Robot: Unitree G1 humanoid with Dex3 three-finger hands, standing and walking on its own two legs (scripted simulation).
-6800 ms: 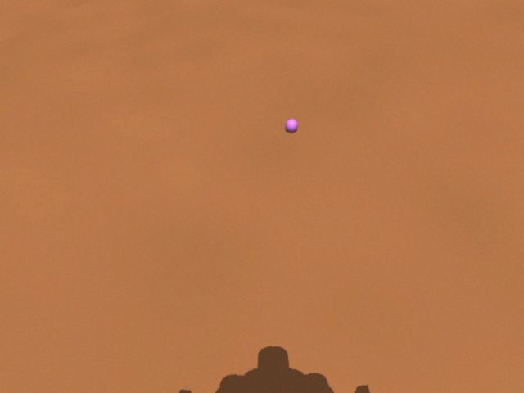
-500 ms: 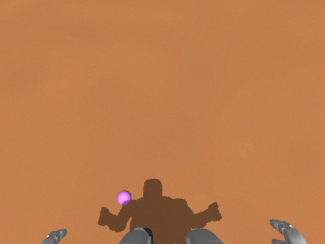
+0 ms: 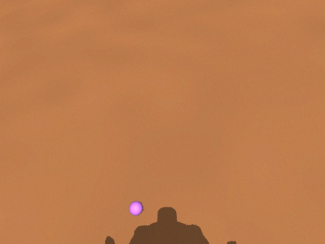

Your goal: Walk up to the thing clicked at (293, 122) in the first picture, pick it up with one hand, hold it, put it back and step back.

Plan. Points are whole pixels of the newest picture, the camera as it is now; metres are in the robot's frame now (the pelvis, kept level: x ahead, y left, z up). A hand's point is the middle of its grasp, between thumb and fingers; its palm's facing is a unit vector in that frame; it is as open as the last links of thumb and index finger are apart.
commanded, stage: walk up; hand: left
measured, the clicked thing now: (135, 208) +0.42 +0.23 -0.73
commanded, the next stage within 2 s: none
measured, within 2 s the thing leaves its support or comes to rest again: neither
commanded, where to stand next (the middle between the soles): +0.01 +0.02 m, yaw -4 degrees
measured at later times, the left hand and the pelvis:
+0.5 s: hand out of the picture +0.10 +0.31 -0.14, palm faces -0.06 -0.89 -0.46, open 7.3 cm; pelvis -0.02 +0.03 -0.01, yaw -1 degrees
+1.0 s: hand out of the picture +0.09 +0.25 -0.14, palm faces -0.13 -0.90 -0.42, open 7.3 cm; pelvis -0.03 -0.01 -0.01, yaw -5 degrees
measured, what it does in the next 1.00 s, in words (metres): steps on the spot: right foot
